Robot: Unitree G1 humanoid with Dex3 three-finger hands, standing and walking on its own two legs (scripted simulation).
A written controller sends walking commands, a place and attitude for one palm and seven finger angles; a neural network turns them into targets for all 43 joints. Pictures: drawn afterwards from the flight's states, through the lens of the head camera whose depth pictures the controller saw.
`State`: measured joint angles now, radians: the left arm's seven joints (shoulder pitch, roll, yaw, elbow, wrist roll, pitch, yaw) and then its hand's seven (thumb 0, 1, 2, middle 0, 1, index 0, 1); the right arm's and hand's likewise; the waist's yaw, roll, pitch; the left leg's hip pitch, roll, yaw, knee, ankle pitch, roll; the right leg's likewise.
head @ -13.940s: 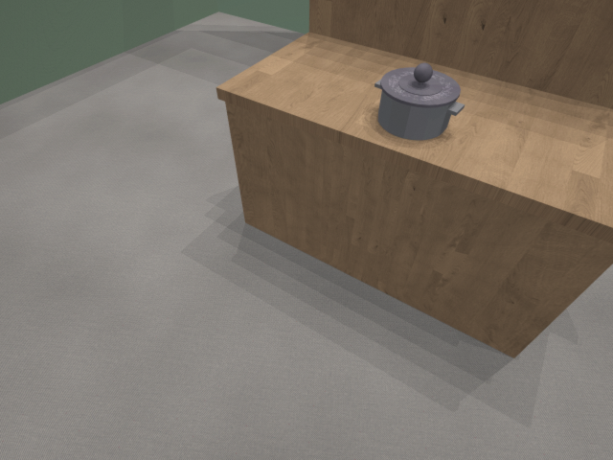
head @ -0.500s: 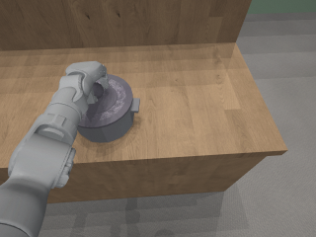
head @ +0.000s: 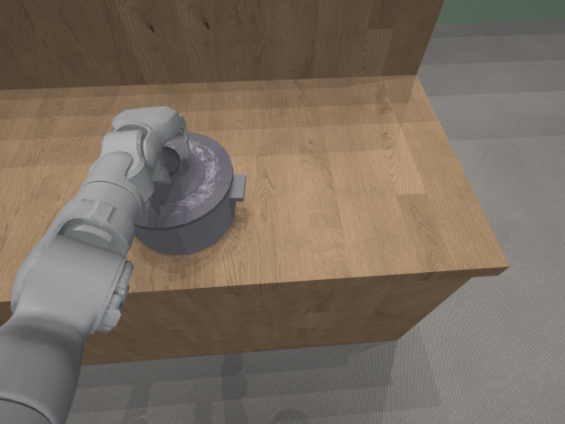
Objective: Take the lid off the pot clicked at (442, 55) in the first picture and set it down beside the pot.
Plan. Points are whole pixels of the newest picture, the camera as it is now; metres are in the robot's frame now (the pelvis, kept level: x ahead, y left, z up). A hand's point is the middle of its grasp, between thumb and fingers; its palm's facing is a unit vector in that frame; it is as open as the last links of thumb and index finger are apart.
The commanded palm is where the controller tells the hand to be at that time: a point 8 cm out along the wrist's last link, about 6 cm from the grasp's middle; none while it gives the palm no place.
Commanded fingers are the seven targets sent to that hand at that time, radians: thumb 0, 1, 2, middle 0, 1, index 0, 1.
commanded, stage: close the fingers and squeeze the knob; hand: left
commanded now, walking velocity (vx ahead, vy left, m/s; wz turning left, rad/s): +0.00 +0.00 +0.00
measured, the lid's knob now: (165, 161) +0.52 +0.14 +0.05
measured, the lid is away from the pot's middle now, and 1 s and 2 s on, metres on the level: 0.00 0.01 0.00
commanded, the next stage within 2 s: lift the lid straight up in 0.42 s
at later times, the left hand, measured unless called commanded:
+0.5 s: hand (159, 163) +0.49 +0.14 +0.07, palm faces -0.39 -0.02 -0.92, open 7.6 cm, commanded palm +0.50 +0.14 +0.13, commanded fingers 0.00 0.72 0.74 -0.91 -1.08 -0.86 -1.07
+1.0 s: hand (159, 151) +0.49 +0.14 +0.10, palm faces -0.36 -0.05 -0.93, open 7.6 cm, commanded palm +0.50 +0.14 +0.17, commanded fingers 0.00 0.74 0.75 -0.91 -1.09 -0.86 -1.07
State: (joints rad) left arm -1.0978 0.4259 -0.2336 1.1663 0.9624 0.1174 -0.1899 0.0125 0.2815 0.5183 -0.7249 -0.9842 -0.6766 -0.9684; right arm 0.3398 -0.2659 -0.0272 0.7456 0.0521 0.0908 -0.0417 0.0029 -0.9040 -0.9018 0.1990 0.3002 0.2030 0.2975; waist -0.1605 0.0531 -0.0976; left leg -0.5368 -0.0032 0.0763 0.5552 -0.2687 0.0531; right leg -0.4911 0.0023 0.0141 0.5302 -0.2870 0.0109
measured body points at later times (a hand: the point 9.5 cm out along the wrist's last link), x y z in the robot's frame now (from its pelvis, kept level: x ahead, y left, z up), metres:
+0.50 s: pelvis +0.00 +0.00 +0.00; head +0.08 -0.02 +0.45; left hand +0.51 +0.14 +0.13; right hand +0.02 -0.27 -0.14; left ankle -0.01 +0.09 -0.73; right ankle -0.03 -0.13 -0.73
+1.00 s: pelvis +0.00 +0.00 +0.00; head +0.07 -0.02 +0.45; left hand +0.51 +0.14 +0.15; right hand +0.03 -0.27 -0.13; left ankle -0.01 +0.09 -0.73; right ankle -0.03 -0.13 -0.73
